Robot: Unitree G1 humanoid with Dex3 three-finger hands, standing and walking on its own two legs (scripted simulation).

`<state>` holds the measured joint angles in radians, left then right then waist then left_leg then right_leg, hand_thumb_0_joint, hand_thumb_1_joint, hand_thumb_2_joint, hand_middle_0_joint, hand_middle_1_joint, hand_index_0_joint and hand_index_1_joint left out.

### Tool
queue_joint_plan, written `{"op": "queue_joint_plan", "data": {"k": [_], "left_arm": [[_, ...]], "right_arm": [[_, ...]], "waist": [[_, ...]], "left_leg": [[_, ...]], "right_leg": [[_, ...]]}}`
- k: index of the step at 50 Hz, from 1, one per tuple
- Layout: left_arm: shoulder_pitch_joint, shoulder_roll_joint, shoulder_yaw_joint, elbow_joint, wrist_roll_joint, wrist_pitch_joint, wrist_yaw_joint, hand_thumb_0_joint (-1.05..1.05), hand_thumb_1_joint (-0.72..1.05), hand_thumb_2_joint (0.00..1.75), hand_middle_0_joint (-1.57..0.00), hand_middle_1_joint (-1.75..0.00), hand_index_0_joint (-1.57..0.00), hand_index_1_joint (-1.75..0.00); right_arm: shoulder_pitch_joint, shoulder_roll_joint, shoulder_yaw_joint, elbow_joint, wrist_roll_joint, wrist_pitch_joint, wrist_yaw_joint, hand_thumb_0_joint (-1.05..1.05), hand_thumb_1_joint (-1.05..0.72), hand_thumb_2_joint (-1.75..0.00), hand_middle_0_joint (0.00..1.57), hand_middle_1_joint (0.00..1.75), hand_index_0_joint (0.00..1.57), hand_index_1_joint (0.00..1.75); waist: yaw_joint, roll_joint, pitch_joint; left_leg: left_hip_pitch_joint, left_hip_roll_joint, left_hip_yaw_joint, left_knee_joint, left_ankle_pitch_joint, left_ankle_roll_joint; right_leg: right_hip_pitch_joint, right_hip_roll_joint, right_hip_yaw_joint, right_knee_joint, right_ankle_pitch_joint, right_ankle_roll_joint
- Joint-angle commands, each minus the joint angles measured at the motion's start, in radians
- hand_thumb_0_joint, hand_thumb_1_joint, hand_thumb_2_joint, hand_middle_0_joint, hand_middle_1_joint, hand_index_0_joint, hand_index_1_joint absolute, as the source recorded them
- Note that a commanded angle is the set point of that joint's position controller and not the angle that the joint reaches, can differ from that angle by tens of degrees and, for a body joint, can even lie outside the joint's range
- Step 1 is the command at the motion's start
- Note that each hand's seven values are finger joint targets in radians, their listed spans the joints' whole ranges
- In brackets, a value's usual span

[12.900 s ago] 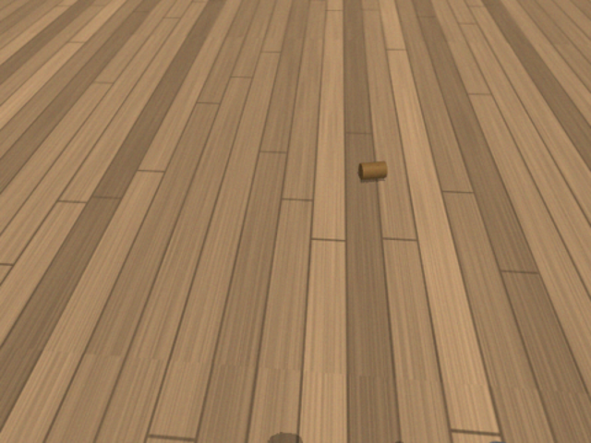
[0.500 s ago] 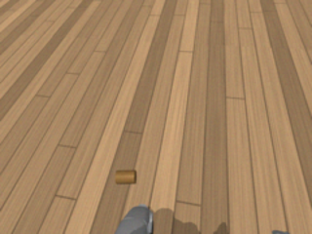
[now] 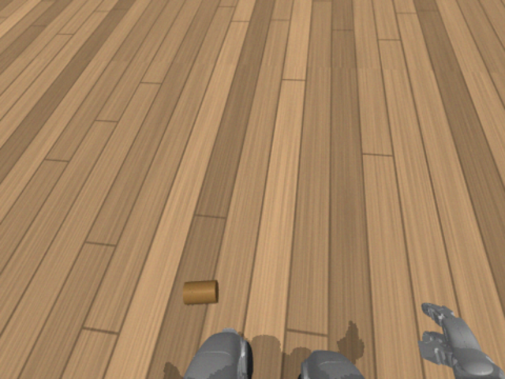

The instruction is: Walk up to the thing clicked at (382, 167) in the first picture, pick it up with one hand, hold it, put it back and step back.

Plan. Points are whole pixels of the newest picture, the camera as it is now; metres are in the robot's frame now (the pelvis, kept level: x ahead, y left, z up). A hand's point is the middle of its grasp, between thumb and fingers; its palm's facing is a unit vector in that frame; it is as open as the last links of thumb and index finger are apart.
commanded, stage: walk up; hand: left
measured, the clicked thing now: (201, 292) +0.41 +0.28 -0.70
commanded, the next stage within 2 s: none
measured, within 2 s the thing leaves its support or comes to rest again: neither
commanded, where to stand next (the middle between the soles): +0.04 +0.02 m, yaw +2 degrees
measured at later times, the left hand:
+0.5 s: hand out of the picture +0.05 +0.28 -0.13, palm faces +0.07 -0.94 -0.33, open 7.3 cm
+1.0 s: hand out of the picture +0.06 +0.29 -0.13, palm faces +0.06 -0.94 -0.35, open 7.3 cm
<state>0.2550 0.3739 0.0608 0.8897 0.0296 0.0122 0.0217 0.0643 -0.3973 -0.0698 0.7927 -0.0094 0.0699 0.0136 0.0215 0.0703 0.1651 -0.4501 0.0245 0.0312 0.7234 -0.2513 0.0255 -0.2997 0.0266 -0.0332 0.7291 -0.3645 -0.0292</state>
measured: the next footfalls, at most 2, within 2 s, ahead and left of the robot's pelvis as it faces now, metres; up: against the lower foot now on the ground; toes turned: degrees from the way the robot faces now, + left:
left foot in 0.32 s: +0.02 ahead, +0.14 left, +0.00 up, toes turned +4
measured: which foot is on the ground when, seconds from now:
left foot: up 0.00-0.30, down 0.32-1.00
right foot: down 0.00-1.00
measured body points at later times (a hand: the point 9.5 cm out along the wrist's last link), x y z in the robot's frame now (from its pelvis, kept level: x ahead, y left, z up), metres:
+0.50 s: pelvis -0.01 +0.01 +0.02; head -0.01 +0.03 +0.47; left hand +0.04 +0.33 -0.11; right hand +0.07 -0.29 -0.09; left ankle -0.05 +0.15 -0.71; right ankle +0.00 -0.12 -0.69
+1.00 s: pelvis +0.00 +0.02 +0.02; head +0.01 +0.03 +0.47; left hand +0.06 +0.34 -0.10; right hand +0.10 -0.27 -0.10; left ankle -0.01 +0.14 -0.71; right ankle +0.03 -0.13 -0.71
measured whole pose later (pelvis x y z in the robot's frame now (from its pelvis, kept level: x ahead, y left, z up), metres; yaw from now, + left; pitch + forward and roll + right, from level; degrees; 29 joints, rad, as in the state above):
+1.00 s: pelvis +0.00 +0.02 +0.02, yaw +3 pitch -2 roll +0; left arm 0.17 0.38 0.01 1.03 0.00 -0.02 -0.01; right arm 0.18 -0.34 0.00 1.02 -0.01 -0.01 0.02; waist 0.01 -0.01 0.06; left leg -0.18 0.01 0.02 0.52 -0.30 0.00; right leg -0.20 -0.04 0.02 0.49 -0.25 0.04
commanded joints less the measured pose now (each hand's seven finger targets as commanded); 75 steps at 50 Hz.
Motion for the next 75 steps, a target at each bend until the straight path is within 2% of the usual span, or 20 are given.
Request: {"op": "queue_joint_plan", "data": {"k": [1, 4, 11, 15, 16, 17, 18, 19, 22, 27, 29, 30, 31, 32, 38, 41, 43, 47, 56, 75], "left_arm": [[-0.037, 0.356, 0.09, -0.135, 0.027, -0.029, 0.014, 0.0, 0.9, 0.9, -0.2, -0.3, -0.2, -0.3], [-0.111, 0.23, 0.067, -0.148, 0.01, -0.037, 0.014, 0.0, 0.9, 0.9, -0.2, -0.3, -0.2, -0.3], [0.071, 0.232, 0.083, -0.114, 0.02, -0.034, 0.0, 0.0, 0.9, 0.9, -0.2, -0.3, -0.2, -0.3], [-0.003, 0.229, 0.062, -0.13, -0.01, -0.006, -0.019, 0.0, 0.9, 0.9, -0.2, -0.3, -0.2, -0.3], [-0.014, 0.177, 0.043, -0.138, -0.019, -0.006, -0.019, 0.0, 0.9, 0.9, -0.2, -0.3, -0.2, -0.3], [-0.019, 0.136, 0.03, -0.163, -0.022, -0.007, -0.027, 0.0, 0.9, 0.9, -0.2, -0.3, -0.2, -0.3], [-0.109, 0.213, 0.058, -0.148, -0.01, 0.002, -0.016, 0.0, 0.9, 0.9, -0.2, -0.3, -0.2, -0.3], [-0.13, 0.248, 0.067, -0.142, -0.002, -0.001, -0.018, 0.0, 0.9, 0.9, -0.2, -0.3, -0.2, -0.3], [-0.036, 0.2, 0.053, -0.094, -0.021, -0.025, -0.034, 0.0, 0.9, 0.9, -0.2, -0.3, -0.2, -0.3], [-0.037, 0.164, 0.04, -0.059, -0.016, -0.054, -0.031, 0.0, 0.9, 0.9, -0.2, -0.3, -0.2, -0.3], [0.053, 0.22, 0.049, -0.013, -0.009, -0.07, -0.017, 0.0, 0.9, 0.9, -0.2, -0.3, -0.2, -0.3], [0.079, 0.266, 0.061, -0.002, -0.003, -0.076, -0.01, 0.0, 0.9, 0.9, -0.2, -0.3, -0.2, -0.3], [0.031, 0.301, 0.061, -0.014, -0.01, -0.076, -0.014, 0.0, 0.9, 0.9, -0.2, -0.3, -0.2, -0.3], [-0.045, 0.319, 0.06, -0.038, -0.002, -0.074, -0.019, 0.0, 0.9, 0.9, -0.2, -0.3, -0.2, -0.3], [-0.15, 0.244, 0.019, -0.028, -0.017, -0.056, -0.022, 0.0, 0.9, 0.9, -0.2, -0.3, -0.2, -0.3], [-0.138, 0.165, -0.005, -0.021, -0.04, -0.043, -0.027, 0.0, 0.9, 0.9, -0.2, -0.3, -0.2, -0.3], [-0.101, 0.186, 0.0, 0.035, -0.034, -0.042, -0.024, 0.0, 0.9, 0.9, -0.2, -0.3, -0.2, -0.3], [-0.106, 0.213, -0.001, 0.074, -0.038, -0.064, -0.02, 0.0, 0.9, 0.9, -0.2, -0.3, -0.2, -0.3], [-0.161, 0.198, -0.024, 0.125, -0.036, -0.057, -0.01, 0.0, 0.9, 0.9, -0.2, -0.3, -0.2, -0.3], [-0.224, 0.192, -0.024, 0.187, -0.021, -0.053, -0.012, 0.0, 0.9, 0.9, -0.2, -0.3, -0.2, -0.3]], "right_arm": [[0.037, -0.18, -0.063, -0.083, 0.003, 0.004, -0.025, 0.0, -0.9, -0.9, 0.2, 0.3, 0.2, 0.3], [0.133, -0.17, -0.063, -0.032, 0.016, -0.006, -0.017, 0.0, -0.9, -0.9, 0.2, 0.3, 0.2, 0.3], [0.091, -0.157, -0.011, -0.025, 0.003, -0.067, -0.022, 0.0, -0.9, -0.9, 0.2, 0.3, 0.2, 0.3], [0.215, -0.154, -0.023, 0.062, -0.018, -0.105, -0.037, 0.0, -0.9, -0.9, 0.2, 0.3, 0.2, 0.3], [0.219, -0.186, -0.03, 0.064, -0.022, -0.113, -0.041, 0.0, -0.9, -0.9, 0.2, 0.3, 0.2, 0.3], [0.255, -0.257, -0.043, 0.054, -0.034, -0.125, -0.042, 0.0, -0.9, -0.9, 0.2, 0.3, 0.2, 0.3], [0.237, -0.345, -0.058, 0.052, -0.023, -0.123, -0.038, 0.0, -0.9, -0.9, 0.2, 0.3, 0.2, 0.3], [0.195, -0.338, -0.063, 0.045, -0.021, -0.125, -0.035, 0.0, -0.9, -0.9, 0.2, 0.3, 0.2, 0.3], [0.108, -0.224, -0.018, 0.019, -0.023, -0.136, -0.033, 0.0, -0.9, -0.9, 0.2, 0.3, 0.2, 0.3], [0.161, -0.229, -0.017, 0.029, -0.007, -0.118, -0.023, 0.0, -0.9, -0.9, 0.2, 0.3, 0.2, 0.3], [0.131, -0.176, 0.0, 0.006, 0.019, -0.105, -0.026, 0.0, -0.9, -0.9, 0.2, 0.3, 0.2, 0.3], [0.129, -0.127, 0.013, -0.01, 0.028, -0.104, -0.027, 0.0, -0.9, -0.9, 0.2, 0.3, 0.2, 0.3], [0.138, -0.128, 0.014, 0.0, 0.02, -0.093, -0.033, 0.0, -0.9, -0.9, 0.2, 0.3, 0.2, 0.3], [0.169, -0.163, 0.0, 0.03, 0.011, -0.088, -0.034, 0.0, -0.9, -0.9, 0.2, 0.3, 0.2, 0.3], [0.206, -0.156, -0.005, 0.108, -0.003, -0.1, -0.012, 0.0, -0.9, -0.9, 0.2, 0.3, 0.2, 0.3], [0.125, -0.221, -0.015, 0.098, -0.016, -0.109, -0.017, 0.0, -0.9, -0.9, 0.2, 0.3, 0.2, 0.3], [0.026, -0.235, -0.007, 0.106, -0.005, -0.105, -0.007, 0.0, -0.9, -0.9, 0.2, 0.3, 0.2, 0.3], [0.05, -0.183, 0.012, 0.141, 0.0, -0.111, -0.011, 0.0, -0.9, -0.9, 0.2, 0.3, 0.2, 0.3], [0.028, -0.179, 0.003, 0.203, 0.013, -0.101, -0.019, 0.0, -0.9, -0.9, 0.2, 0.3, 0.2, 0.3], [-0.031, -0.168, 0.01, 0.267, 0.005, -0.092, -0.009, 0.0, -0.9, -0.9, 0.2, 0.3, 0.2, 0.3]], "waist": [[0.007, -0.265, -0.087], [-0.052, -0.163, -0.101], [0.083, -0.305, -0.245], [-0.008, -0.211, -0.208], [-0.009, -0.119, -0.215], [-0.023, 0.077, -0.215], [-0.073, 0.094, -0.127], [-0.061, 0.091, -0.028], [0.004, 0.126, -0.014], [-0.016, 0.145, -0.119], [0.023, 0.026, -0.203], [0.029, -0.14, -0.246], [0.019, -0.188, -0.23], [-0.006, -0.207, -0.19], [-0.053, -0.227, -0.138], [-0.027, -0.071, -0.148], [0.02, -0.036, -0.108], [-0.007, -0.003, -0.156], [-0.022, -0.042, -0.236], [-0.027, -0.064, -0.173]], "left_leg": [[-0.027, -0.105, -0.218, 0.5, -0.377, -0.016], [-0.049, -0.141, -0.225, 0.574, -0.22, -0.027], [-0.068, -0.039, -0.087, 0.004, -0.325, -0.06], [0.316, -0.058, -0.03, -0.377, 0.053, -0.022], [0.4, 0.019, -0.16, -0.354, 0.106, 0.008], [0.464, 0.229, -0.487, -0.418, 0.07, 0.095], [0.242, 0.345, -0.602, -0.458, -0.159, 0.229], [0.134, 0.362, -0.626, -0.505, -0.259, 0.265], [0.223, 0.199, -0.324, -0.4, 0.026, 0.17], [0.271, 0.116, -0.169, -0.214, 0.395, 0.108], [0.155, 0.06, -0.106, -0.072, 0.31, 0.047], [0.021, -0.005, -0.078, 0.06, 0.107, 0.003], [0.015, -0.039, -0.04, 0.103, -0.285, -0.002], [0.083, -0.011, -0.081, 0.158, -0.363, -0.005], [0.298, -0.013, -0.032, -0.212, -0.018, 0.003], [0.264, 0.162, -0.302, -0.414, -0.063, 0.064], [0.088, 0.189, -0.275, -0.428, -0.218, 0.09], [0.216, 0.078, -0.126, -0.336, 0.107, 0.019], [0.374, 0.102, -0.091, -0.353, 0.364, 0.017], [0.35, 0.091, -0.077, -0.455, 0.112, -0.001]], "right_leg": [[-0.164, -0.493, 0.628, -0.445, 0.198, -0.306], [-0.053, -0.27, 0.251, -0.344, 0.413, -0.181], [0.409, -0.256, 0.222, -0.25, 0.242, -0.192], [0.106, -0.218, 0.12, -0.081, 0.412, -0.099], [-0.011, -0.178, 0.093, -0.023, 0.327, -0.049], [-0.211, -0.064, 0.027, 0.104, 0.013, 0.008], [-0.191, -0.058, 0.083, 0.175, -0.249, 0.011], [-0.168, -0.076, 0.119, 0.253, -0.229, 0.005], [-0.158, -0.093, 0.093, 0.083, -0.106, 0.002], [0.056, -0.009, -0.027, -0.249, 0.06, -0.003], [0.279, -0.071, 0.071, -0.303, 0.344, -0.031], [0.373, -0.226, 0.301, -0.342, 0.401, -0.089], [0.274, -0.371, 0.441, -0.4, 0.271, -0.189], [0.155, -0.414, 0.487, -0.396, 0.217, -0.246], [-0.049, -0.21, 0.194, -0.316, 0.141, -0.089], [-0.063, -0.086, 0.102, -0.218, 0.034, 0.003], [0.132, -0.074, 0.064, -0.232, -0.014, 0.0], [0.153, -0.135, 0.133, -0.297, 0.328, -0.016], [0.194, -0.138, 0.094, -0.323, 0.459, 0.005], [0.182, -0.139, 0.128, -0.414, 0.342, 0.018]]}}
